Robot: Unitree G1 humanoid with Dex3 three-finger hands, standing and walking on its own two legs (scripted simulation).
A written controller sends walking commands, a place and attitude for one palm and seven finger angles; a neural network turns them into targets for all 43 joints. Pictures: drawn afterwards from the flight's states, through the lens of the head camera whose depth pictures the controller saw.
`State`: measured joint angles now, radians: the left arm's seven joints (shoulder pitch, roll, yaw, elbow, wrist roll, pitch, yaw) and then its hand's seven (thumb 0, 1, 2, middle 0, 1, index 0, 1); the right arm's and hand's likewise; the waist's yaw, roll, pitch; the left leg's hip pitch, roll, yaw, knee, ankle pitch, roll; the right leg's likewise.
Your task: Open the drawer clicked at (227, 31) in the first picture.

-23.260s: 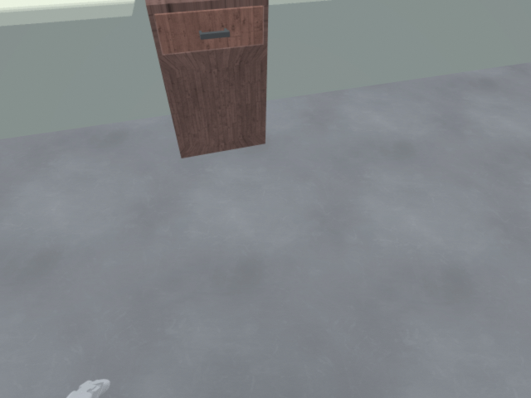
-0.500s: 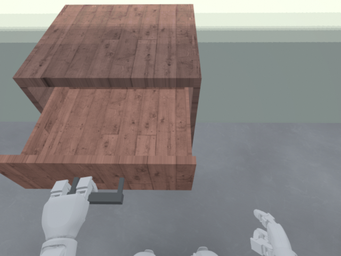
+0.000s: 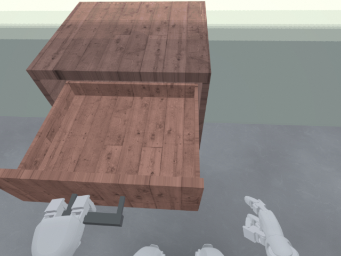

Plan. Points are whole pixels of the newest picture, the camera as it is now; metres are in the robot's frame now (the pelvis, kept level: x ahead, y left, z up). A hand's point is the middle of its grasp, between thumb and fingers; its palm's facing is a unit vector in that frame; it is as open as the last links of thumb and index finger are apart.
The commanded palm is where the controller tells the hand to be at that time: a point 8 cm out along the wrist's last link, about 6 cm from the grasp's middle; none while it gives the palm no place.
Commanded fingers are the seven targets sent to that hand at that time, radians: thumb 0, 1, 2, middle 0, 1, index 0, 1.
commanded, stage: pull the drawer open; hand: left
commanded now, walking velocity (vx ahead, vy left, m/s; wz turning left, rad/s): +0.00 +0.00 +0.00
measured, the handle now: (95, 208) +0.21 +0.20 +0.00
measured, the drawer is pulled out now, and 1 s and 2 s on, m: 0.30 0.30 0.30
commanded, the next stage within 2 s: open the thumb to release the handle in 0.40 s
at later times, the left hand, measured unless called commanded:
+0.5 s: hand (71, 241) +0.15 +0.24 -0.02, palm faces -0.08 -0.11 -0.99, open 5.8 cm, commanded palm +0.13 +0.24 +0.03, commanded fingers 0.00 0.83 0.87 -0.40 -1.34 -0.40 -1.34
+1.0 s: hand (64, 243) +0.14 +0.25 -0.02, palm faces -0.04 -0.08 -1.00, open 12.4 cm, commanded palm +0.12 +0.24 +0.03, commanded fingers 0.00 -0.50 0.30 -0.30 -1.20 -0.30 -1.20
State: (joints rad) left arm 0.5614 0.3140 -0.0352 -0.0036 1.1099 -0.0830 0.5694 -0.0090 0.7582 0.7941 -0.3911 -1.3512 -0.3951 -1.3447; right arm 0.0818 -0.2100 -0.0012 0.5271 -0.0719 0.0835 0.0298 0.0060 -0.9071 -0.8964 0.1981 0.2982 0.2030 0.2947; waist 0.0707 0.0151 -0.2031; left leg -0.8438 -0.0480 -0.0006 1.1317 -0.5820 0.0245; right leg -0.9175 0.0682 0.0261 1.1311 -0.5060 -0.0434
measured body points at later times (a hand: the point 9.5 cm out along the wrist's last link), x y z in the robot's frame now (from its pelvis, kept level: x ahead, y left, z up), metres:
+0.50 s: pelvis +0.01 +0.00 -0.01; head +0.08 -0.02 +0.43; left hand +0.15 +0.24 +0.04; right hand +0.22 -0.22 -0.11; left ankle -0.02 +0.11 -0.65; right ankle +0.02 -0.09 -0.65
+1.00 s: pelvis +0.00 +0.00 -0.01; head +0.07 -0.02 +0.44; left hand +0.14 +0.25 +0.04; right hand +0.23 -0.22 -0.10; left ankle -0.02 +0.11 -0.65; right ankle +0.02 -0.09 -0.65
